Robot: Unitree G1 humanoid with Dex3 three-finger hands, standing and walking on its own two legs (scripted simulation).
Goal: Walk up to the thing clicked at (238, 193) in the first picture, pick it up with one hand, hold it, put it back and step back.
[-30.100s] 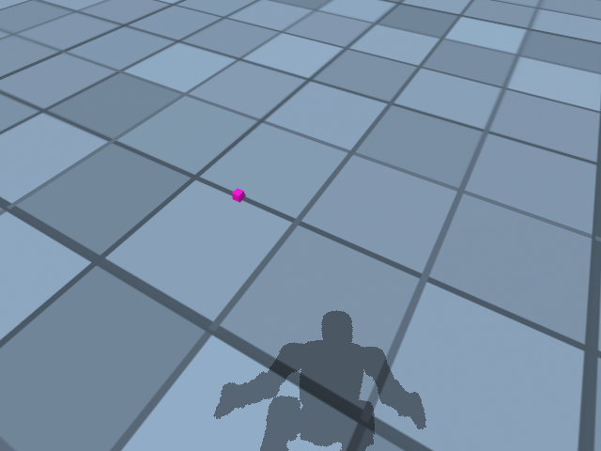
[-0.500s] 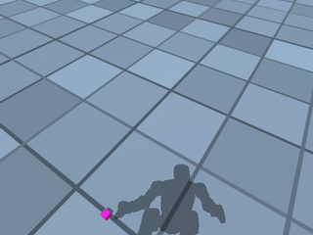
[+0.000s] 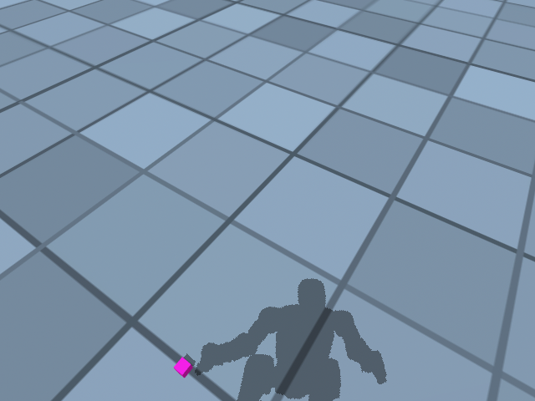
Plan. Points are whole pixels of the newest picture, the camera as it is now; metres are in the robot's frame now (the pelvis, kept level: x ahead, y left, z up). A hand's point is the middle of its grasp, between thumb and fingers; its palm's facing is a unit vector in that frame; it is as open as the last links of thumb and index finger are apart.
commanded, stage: stand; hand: left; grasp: from above
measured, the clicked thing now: (183, 367) +0.37 +0.30 -0.76
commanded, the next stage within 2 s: rise first in 0.72 s
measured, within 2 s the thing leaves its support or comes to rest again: neither
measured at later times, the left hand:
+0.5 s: hand out of the picture +0.08 +0.25 -0.16, palm faces -0.03 -0.94 -0.34, open 7.4 cm
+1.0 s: hand out of the picture +0.14 +0.25 -0.16, palm faces +0.03 -0.94 -0.33, open 7.8 cm
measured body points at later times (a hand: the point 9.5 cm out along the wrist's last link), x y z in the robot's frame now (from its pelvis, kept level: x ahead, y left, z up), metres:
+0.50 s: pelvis +0.01 +0.00 +0.00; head +0.02 +0.00 +0.45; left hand +0.08 +0.30 -0.13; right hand +0.09 -0.30 -0.13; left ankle +0.02 +0.12 -0.75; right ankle -0.02 -0.12 -0.75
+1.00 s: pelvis -0.01 +0.00 -0.01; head +0.05 +0.00 +0.43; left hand +0.13 +0.30 -0.14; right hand +0.09 -0.28 -0.14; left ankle +0.02 +0.12 -0.75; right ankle -0.02 -0.12 -0.75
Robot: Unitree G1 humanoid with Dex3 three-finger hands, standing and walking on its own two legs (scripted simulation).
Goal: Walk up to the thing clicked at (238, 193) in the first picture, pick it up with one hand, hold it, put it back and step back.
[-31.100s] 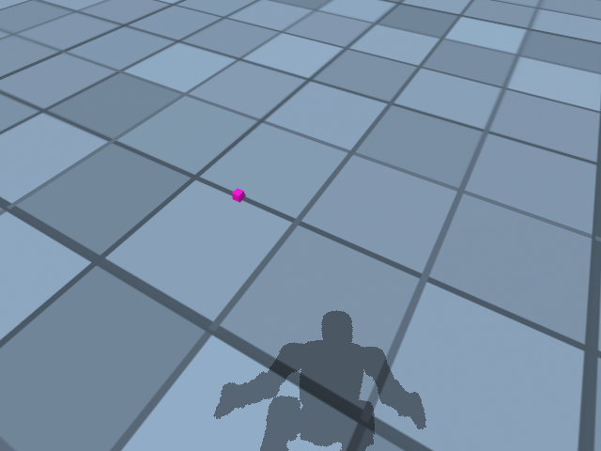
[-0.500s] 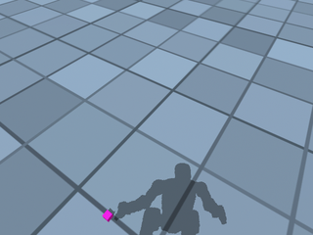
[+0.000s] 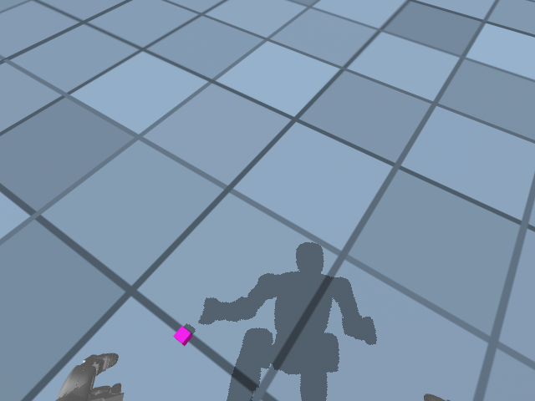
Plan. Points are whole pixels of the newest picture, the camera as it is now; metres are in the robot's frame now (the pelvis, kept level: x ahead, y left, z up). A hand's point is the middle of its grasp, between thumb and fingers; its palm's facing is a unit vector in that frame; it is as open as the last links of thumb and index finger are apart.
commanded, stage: rise first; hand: left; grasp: from above
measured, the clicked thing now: (183, 336) +0.38 +0.30 -0.75
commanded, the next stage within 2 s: none
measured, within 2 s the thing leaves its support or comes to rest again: neither
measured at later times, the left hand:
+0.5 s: hand out of the picture +0.15 +0.28 -0.24, palm faces -0.07 -0.81 -0.58, open 12.9 cm
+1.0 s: hand (123, 382) +0.20 +0.34 -0.40, palm faces -0.21 -0.42 -0.88, open 12.4 cm
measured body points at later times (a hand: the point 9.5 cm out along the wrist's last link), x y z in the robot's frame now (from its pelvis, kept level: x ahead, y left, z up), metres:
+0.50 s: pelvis +0.00 +0.00 -0.08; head +0.12 +0.01 +0.35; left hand +0.15 +0.32 -0.20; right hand +0.16 -0.25 -0.19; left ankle +0.03 +0.12 -0.74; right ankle -0.01 -0.12 -0.74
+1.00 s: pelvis -0.04 +0.00 -0.23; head +0.15 +0.02 +0.18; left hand +0.21 +0.35 -0.35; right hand +0.15 -0.26 -0.36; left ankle +0.03 +0.12 -0.74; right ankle -0.01 -0.12 -0.73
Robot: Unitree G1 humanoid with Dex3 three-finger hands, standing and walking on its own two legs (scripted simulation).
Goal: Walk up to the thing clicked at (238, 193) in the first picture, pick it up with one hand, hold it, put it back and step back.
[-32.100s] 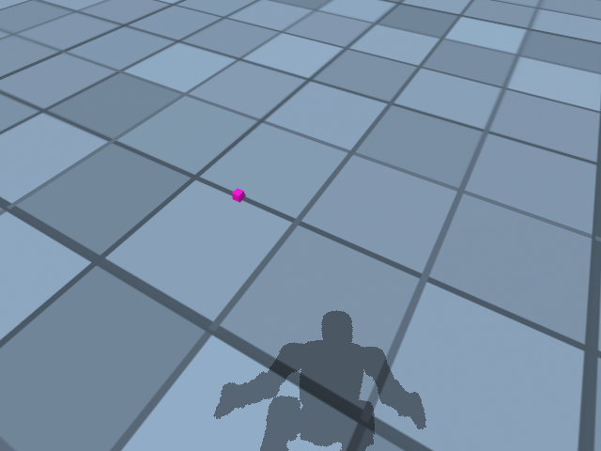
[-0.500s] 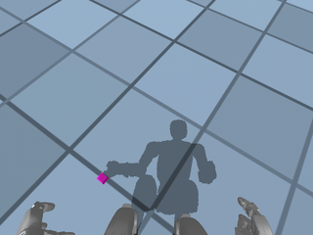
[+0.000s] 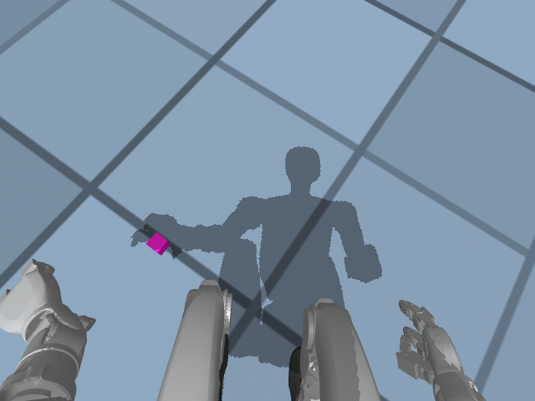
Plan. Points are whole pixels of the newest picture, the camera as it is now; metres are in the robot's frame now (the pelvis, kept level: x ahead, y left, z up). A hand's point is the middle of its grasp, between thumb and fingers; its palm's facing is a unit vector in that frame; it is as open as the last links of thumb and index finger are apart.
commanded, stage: rise first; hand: left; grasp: from above
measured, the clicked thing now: (158, 243) +0.40 +0.33 -0.52
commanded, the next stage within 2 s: approach in 1.62 s
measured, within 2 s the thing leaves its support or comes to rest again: neither
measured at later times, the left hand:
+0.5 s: hand (98, 275) +0.29 +0.37 -0.30, palm faces -0.07 -0.42 -0.91, open 10.6 cm
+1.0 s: hand (120, 254) +0.34 +0.36 -0.36, palm faces -0.10 -0.41 -0.91, open 11.4 cm
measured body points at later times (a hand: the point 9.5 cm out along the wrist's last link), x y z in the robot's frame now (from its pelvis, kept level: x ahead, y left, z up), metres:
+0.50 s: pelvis -0.06 +0.01 -0.17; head +0.13 +0.04 +0.24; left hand +0.29 +0.39 -0.25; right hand +0.02 -0.25 -0.30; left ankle +0.06 +0.13 -0.50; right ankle +0.03 -0.11 -0.50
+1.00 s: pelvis -0.05 +0.00 -0.21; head +0.20 +0.02 +0.17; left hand +0.35 +0.38 -0.31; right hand +0.01 -0.26 -0.34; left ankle +0.06 +0.13 -0.50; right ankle +0.03 -0.11 -0.50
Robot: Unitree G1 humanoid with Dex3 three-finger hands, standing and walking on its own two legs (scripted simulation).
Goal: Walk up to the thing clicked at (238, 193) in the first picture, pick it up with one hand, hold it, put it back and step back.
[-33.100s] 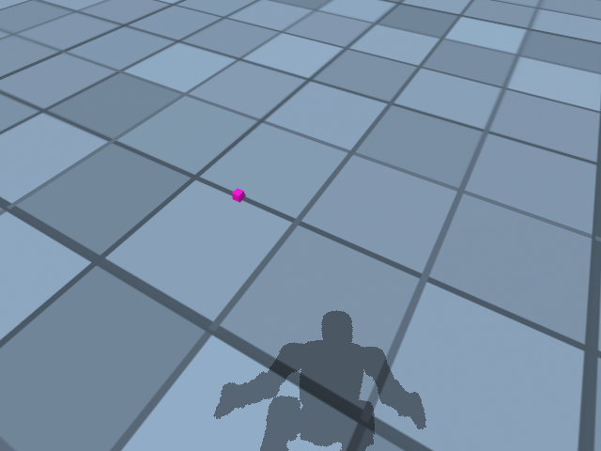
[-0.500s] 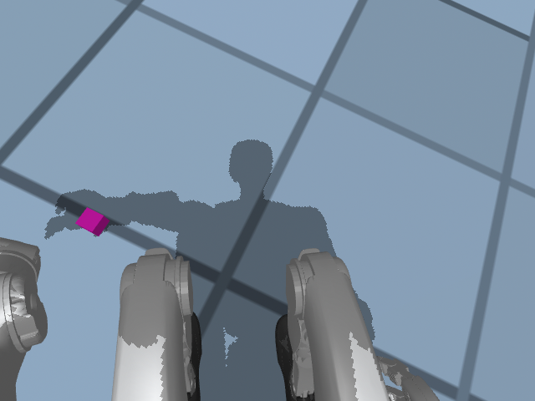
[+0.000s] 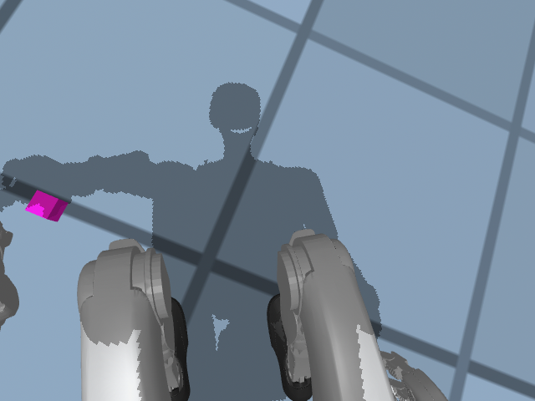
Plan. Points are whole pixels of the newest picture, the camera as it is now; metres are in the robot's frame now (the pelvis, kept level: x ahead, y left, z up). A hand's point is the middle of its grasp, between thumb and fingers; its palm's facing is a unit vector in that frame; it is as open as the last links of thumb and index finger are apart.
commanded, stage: rise first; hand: left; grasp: from above
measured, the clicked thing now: (47, 206) +0.41 +0.38 -0.31
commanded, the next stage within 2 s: approach in 0.62 s
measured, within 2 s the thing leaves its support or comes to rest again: neither
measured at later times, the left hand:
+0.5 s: hand out of the picture +0.36 +0.41 -0.18, palm faces -0.08 -0.42 -0.90, open 11.1 cm
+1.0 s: hand (1, 216) +0.38 +0.39 -0.21, palm faces -0.10 -0.42 -0.90, open 11.9 cm
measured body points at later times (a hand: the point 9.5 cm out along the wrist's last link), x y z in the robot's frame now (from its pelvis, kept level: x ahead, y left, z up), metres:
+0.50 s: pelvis +0.00 +0.01 -0.01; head +0.24 +0.06 +0.37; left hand +0.36 +0.42 -0.12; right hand +0.08 -0.25 -0.13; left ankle +0.09 +0.14 -0.29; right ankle +0.09 -0.10 -0.29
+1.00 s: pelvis +0.00 +0.01 -0.02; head +0.26 +0.08 +0.34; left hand +0.38 +0.41 -0.15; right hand +0.06 -0.25 -0.12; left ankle +0.09 +0.14 -0.29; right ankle +0.09 -0.10 -0.29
